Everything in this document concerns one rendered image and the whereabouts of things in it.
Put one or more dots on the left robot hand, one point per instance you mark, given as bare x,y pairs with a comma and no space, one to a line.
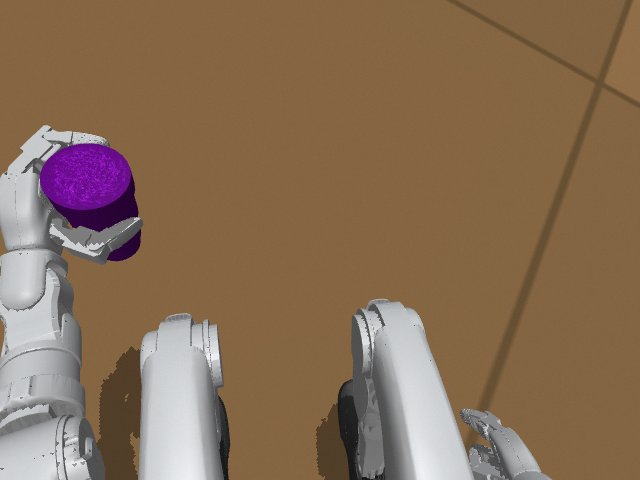
29,220

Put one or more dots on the cup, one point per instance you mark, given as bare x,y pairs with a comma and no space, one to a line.
92,186

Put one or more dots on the right robot foot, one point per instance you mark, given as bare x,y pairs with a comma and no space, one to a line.
348,424

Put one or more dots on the right robot hand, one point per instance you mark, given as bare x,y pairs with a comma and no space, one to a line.
508,457

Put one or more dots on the left robot arm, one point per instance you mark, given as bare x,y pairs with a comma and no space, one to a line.
44,434

